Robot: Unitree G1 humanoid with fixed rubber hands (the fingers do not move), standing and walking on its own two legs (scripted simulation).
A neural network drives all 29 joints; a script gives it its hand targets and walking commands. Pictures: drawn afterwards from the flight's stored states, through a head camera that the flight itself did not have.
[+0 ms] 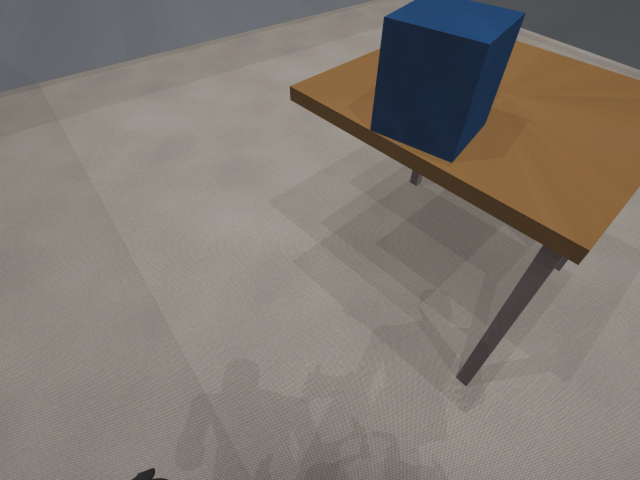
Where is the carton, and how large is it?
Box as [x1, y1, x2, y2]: [370, 0, 525, 162]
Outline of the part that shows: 524,12 469,0 414,0 385,16 383,22 370,129 451,162 485,122 524,16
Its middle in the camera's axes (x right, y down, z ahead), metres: +0.26 -0.35 +0.86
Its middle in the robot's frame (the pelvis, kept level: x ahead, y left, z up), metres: +0.90 -0.23 +0.08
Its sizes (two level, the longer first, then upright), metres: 0.210 0.200 0.250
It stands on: a table, 0.72 m high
